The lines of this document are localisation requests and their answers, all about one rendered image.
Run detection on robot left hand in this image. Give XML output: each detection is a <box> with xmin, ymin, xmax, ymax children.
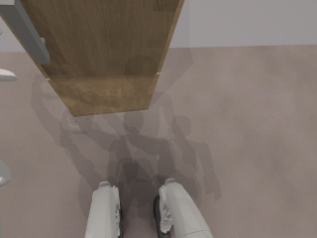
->
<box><xmin>0</xmin><ymin>30</ymin><xmax>18</xmax><ymax>81</ymax></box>

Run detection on handle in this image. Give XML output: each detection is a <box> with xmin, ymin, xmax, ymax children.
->
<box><xmin>0</xmin><ymin>0</ymin><xmax>50</xmax><ymax>64</ymax></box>

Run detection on cupboard door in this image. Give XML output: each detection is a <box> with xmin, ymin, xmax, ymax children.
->
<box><xmin>19</xmin><ymin>0</ymin><xmax>179</xmax><ymax>80</ymax></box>

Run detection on robot left upper arm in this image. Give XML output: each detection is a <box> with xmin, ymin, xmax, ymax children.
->
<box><xmin>0</xmin><ymin>160</ymin><xmax>11</xmax><ymax>238</ymax></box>

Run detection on robot left thigh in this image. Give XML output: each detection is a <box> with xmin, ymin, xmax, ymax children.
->
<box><xmin>84</xmin><ymin>185</ymin><xmax>121</xmax><ymax>238</ymax></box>

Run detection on right robot foot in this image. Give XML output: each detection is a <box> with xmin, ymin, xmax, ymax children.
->
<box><xmin>154</xmin><ymin>195</ymin><xmax>171</xmax><ymax>238</ymax></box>

